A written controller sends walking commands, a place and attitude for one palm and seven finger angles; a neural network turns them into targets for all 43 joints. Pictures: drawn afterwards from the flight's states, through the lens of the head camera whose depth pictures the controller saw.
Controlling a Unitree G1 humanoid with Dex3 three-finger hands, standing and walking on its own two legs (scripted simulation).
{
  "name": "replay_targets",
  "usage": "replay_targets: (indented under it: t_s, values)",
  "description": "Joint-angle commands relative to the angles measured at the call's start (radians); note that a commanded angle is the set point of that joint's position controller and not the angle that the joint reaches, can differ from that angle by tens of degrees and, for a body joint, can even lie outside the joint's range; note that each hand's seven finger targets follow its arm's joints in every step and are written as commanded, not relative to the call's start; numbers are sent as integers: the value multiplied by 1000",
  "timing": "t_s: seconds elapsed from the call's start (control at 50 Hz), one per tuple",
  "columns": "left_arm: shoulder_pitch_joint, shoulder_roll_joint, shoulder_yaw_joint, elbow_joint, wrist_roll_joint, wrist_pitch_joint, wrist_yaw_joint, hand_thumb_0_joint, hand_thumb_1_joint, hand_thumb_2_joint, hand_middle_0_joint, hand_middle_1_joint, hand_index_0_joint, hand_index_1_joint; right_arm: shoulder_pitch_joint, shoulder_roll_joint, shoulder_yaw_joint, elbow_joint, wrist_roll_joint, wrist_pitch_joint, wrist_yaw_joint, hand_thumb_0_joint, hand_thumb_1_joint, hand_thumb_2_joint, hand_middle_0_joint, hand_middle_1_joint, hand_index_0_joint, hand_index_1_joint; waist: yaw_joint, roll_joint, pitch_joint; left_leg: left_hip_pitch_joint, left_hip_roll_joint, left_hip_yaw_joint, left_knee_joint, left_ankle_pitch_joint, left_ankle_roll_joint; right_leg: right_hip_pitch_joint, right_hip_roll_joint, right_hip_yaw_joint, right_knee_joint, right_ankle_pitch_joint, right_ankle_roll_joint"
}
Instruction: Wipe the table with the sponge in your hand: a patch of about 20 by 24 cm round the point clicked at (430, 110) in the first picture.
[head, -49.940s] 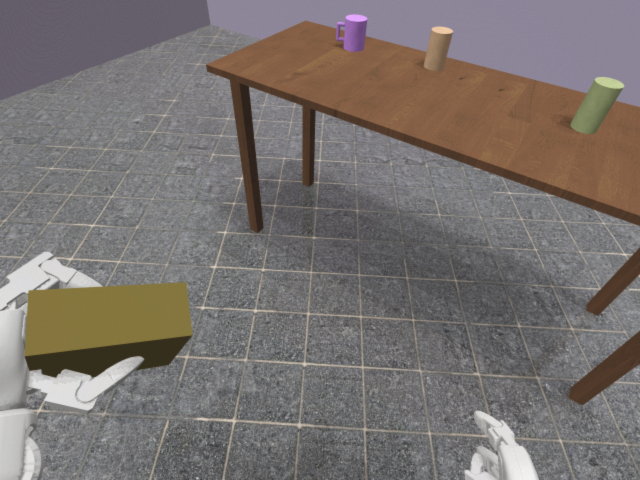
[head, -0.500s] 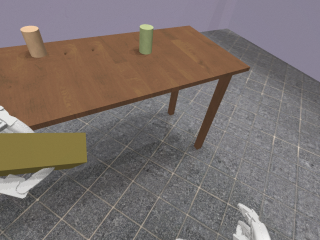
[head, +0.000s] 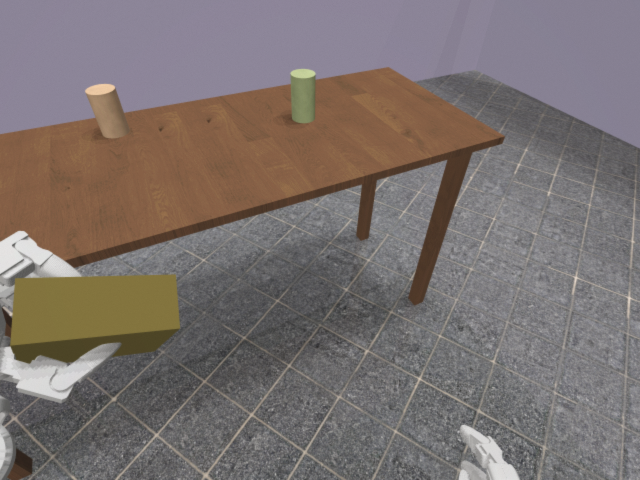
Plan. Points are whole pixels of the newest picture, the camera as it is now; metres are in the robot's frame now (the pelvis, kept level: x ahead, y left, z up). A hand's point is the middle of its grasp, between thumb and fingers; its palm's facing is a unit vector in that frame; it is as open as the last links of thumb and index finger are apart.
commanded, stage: stop stepping back and stand still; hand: left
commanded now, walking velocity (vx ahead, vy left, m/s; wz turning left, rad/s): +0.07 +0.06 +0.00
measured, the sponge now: (121, 319) +0.24 +0.21 +0.16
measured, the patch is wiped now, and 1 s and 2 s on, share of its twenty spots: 1.00 1.00 1.00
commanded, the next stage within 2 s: stand and wait in 1.14 s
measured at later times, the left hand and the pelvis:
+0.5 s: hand (79, 292) +0.25 +0.24 +0.19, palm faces +0.41 -0.84 -0.36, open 9.4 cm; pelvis +0.04 +0.00 +0.01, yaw +2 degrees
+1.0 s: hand (45, 301) +0.24 +0.27 +0.19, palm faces +0.42 -0.83 -0.36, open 9.4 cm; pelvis +0.03 +0.02 +0.02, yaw +1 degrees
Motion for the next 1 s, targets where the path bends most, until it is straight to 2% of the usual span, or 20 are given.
replay_targets:
  t_s: [0.0,0.02,0.04,0.06,0.08,0.12,0.14,0.16,0.18,0.2,0.22,0.24,0.26,0.3,0.32,0.36,0.46,0.62,0.76,0.98]
  values:
    - [-116,147,74,-212,2,-62,-2,0,100,1300,-1200,-1600,-1200,-1600,-172,-167,-86,-164,4,-16,-10,0,-900,-900,200,300,200,300,39,-277,0,-375,-52,28,430,-173,41,296,-288,491,-478,-62,-156]
    - [-177,173,98,-285,-3,-78,2,0,100,1300,-1200,-1600,-1200,-1600,-169,-154,-85,-145,4,-17,-5,0,-900,-900,200,300,200,300,32,-256,-48,-328,-21,-55,537,-117,34,214,-365,608,-540,-151,-196]
    - [-176,185,106,-307,-1,-80,1,0,100,1300,-1200,-1600,-1200,-1600,-162,-153,-85,-123,3,-12,-1,0,-900,-900,200,300,200,300,17,-134,-15,-299,5,-93,552,-81,30,140,-357,587,-530,-156,-206]
    - [-157,174,99,-332,-8,-82,1,0,100,1300,-1200,-1600,-1200,-1600,-166,-145,-79,-121,0,-9,-1,0,-900,-900,200,300,200,300,14,-49,10,-250,41,-111,444,-84,38,80,-366,527,-491,-123,-211]
    - [-140,173,99,-342,-6,-83,6,0,100,1300,-1200,-1600,-1200,-1600,-165,-131,-70,-116,-5,-3,-4,0,-900,-900,200,300,200,300,9,-34,22,-142,58,-95,310,-70,44,-3,-339,430,-466,-90,-185]
    - [-103,152,91,-328,-4,-80,27,0,100,1300,-1200,-1600,-1200,-1600,-176,-119,-58,-120,-12,3,-22,0,-900,-900,200,300,200,300,6,-33,-22,59,24,-12,6,-8,51,-34,-259,260,-386,-108,-133]
    - [-84,132,76,-312,-5,-79,33,0,100,1300,-1200,-1600,-1200,-1600,-187,-125,-61,-128,-14,-3,-38,0,-900,-900,200,300,200,300,1,11,-16,124,3,6,-123,16,51,-38,-202,189,-321,-108,-103]
    - [-83,138,84,-307,-7,-85,42,0,100,1300,-1200,-1600,-1200,-1600,-195,-151,-66,-133,-17,-8,-47,0,-900,-900,200,300,200,300,16,113,3,98,42,-90,-245,-65,73,-21,-127,152,-240,-103,-68]
    - [-84,123,79,-305,-8,-89,48,0,100,1300,-1200,-1600,-1200,-1600,-198,-171,-73,-141,-17,-13,-49,0,-900,-900,200,300,200,300,29,226,14,75,129,-224,-318,-101,105,-19,-46,87,-157,-31,-25]
    - [-90,129,89,-311,0,-87,53,0,100,1300,-1200,-1600,-1200,-1600,-194,-180,-80,-153,-5,-16,-48,0,-900,-900,200,300,200,300,47,232,-33,37,174,-261,-338,-77,113,64,-1,15,-94,43,12]
    - [-60,126,94,-248,-2,-81,50,0,100,1300,-1200,-1600,-1200,-1600,-174,-165,-77,-144,6,-17,-43,0,-900,-900,200,300,200,300,40,167,-18,-32,153,-243,-335,-124,96,123,5,20,-147,50,23]
    - [-66,132,98,-251,1,-73,44,0,100,1300,-1200,-1600,-1200,-1600,-187,-160,-75,-151,4,-20,-42,0,-900,-900,200,300,200,300,37,149,11,-62,118,-194,-309,-92,85,144,-14,43,-188,91,18]
    - [-63,109,82,-230,5,-74,40,0,100,1300,-1200,-1600,-1200,-1600,-187,-158,-76,-148,1,-22,-38,0,-900,-900,200,300,200,300,37,78,36,-77,85,-145,-241,5,69,170,-29,61,-243,158,9]
    - [-54,117,79,-210,0,-76,33,0,100,1300,-1200,-1600,-1200,-1600,-187,-159,-85,-147,-1,-20,-24,0,-900,-900,200,300,200,300,28,-90,-4,-52,15,-59,-73,155,34,203,-137,215,-329,283,-35]
    - [-66,126,80,-223,-3,-79,32,0,100,1300,-1200,-1600,-1200,-1600,-184,-155,-86,-143,0,-18,-19,0,-900,-900,200,300,200,300,21,-122,-33,-45,2,-39,-25,183,21,235,-200,264,-354,375,-58]
    - [-60,135,84,-265,-4,-89,34,0,100,1300,-1200,-1600,-1200,-1600,-188,-147,-81,-142,-3,-13,-15,0,-900,-900,200,300,200,300,18,-34,-71,5,9,-42,-89,235,15,270,-215,231,-312,523,-67]
    - [3,131,91,-286,-2,-92,32,0,100,1300,-1200,-1600,-1200,-1600,-210,-154,-81,-168,-4,9,-16,0,-900,-900,200,300,200,300,37,79,-85,112,59,-80,-180,497,28,251,-90,88,-233,543,-8]
    - [-29,121,81,-260,-7,-81,29,0,100,1300,-1200,-1600,-1200,-1600,-222,-158,-81,-183,-2,31,-19,0,-900,-900,200,300,200,300,40,44,-97,120,56,-70,-199,448,21,268,-79,91,-275,511,-4]
    - [-54,115,63,-279,-2,-77,33,0,100,1300,-1200,-1600,-1200,-1600,-236,-156,-73,-184,-6,30,-23,0,-900,-900,200,300,200,300,45,88,-77,104,56,-80,-250,363,23,250,-67,77,-290,419,-1]
    - [-49,108,57,-255,0,-79,37,0,100,1300,-1200,-1600,-1200,-1600,-238,-157,-71,-176,-8,30,-23,0,-900,-900,200,300,200,300,45,72,-41,47,45,-82,-285,213,18,243,-63,76,-330,322,0]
